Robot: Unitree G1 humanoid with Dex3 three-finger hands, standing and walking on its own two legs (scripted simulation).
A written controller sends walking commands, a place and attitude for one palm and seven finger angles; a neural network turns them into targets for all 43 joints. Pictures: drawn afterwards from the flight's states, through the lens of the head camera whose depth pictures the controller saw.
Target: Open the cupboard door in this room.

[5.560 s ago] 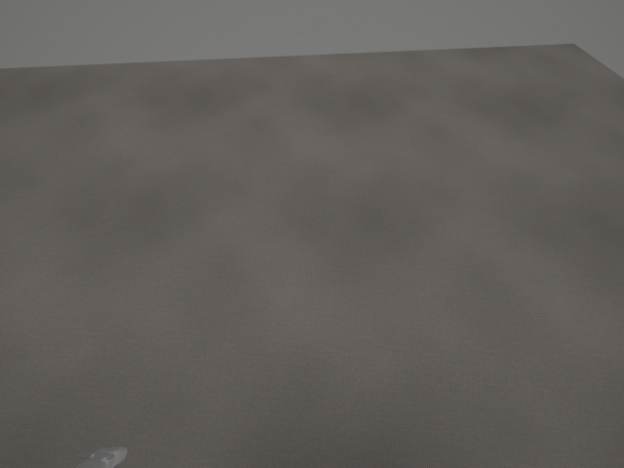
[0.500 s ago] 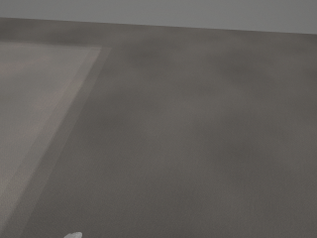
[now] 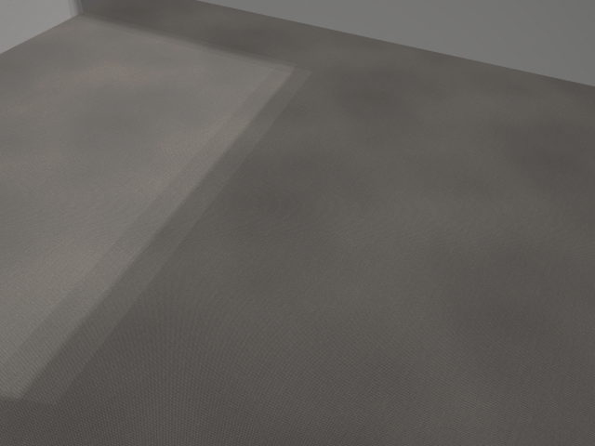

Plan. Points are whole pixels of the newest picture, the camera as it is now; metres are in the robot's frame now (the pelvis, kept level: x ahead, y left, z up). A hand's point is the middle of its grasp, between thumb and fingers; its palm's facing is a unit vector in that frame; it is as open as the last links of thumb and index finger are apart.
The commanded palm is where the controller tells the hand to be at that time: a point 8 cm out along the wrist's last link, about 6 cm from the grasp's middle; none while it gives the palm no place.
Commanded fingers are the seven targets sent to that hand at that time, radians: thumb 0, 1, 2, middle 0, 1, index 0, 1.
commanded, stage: turn or walk to find it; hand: left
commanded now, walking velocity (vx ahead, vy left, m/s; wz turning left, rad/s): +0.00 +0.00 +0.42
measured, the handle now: out of the picture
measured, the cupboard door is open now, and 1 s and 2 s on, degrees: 0 0 0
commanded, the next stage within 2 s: none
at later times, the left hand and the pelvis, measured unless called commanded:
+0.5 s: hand out of the picture +0.06 +0.23 -0.14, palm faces +0.21 -0.95 -0.25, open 7.4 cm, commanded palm none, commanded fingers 0.00 0.90 0.90 -0.20 -0.30 -0.20 -0.30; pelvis -0.02 +0.01 +0.01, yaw +11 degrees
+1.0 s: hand out of the picture -0.12 +0.20 -0.18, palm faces +0.47 -0.85 -0.23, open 7.4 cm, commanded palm none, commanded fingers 0.00 0.90 0.90 -0.20 -0.30 -0.20 -0.30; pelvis -0.06 +0.01 +0.00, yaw +26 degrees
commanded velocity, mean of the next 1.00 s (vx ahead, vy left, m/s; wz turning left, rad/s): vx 0.00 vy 0.00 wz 0.42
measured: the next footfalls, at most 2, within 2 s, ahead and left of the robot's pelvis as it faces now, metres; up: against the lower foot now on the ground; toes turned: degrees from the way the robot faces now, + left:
left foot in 0.04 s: +0.03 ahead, +0.12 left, +0.00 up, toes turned +5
right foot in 0.56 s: +0.04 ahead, -0.10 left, +0.00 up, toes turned +11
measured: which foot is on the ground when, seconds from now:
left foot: up 0.00-0.02, down 0.04-0.56, up 0.58-1.00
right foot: down 0.00-0.04, up 0.06-0.54, down 0.56-1.00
